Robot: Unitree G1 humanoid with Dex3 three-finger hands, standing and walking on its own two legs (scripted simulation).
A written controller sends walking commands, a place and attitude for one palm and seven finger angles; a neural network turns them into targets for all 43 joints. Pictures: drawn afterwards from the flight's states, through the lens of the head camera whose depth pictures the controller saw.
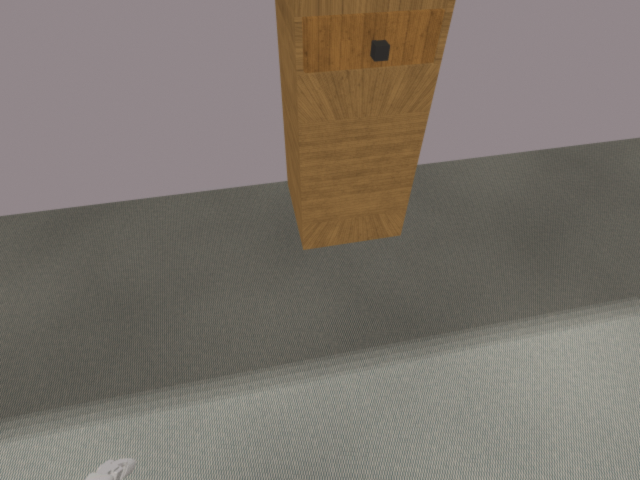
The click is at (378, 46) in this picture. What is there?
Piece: drawer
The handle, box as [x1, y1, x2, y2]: [370, 40, 389, 61]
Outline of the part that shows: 372,40 370,53 371,57 374,61 387,60 389,50 388,43 385,40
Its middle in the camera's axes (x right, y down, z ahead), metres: +0.15 -0.52 +1.05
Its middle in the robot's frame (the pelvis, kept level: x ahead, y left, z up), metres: +1.14 -0.10 +0.06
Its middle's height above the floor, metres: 0.83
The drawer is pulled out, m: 0.00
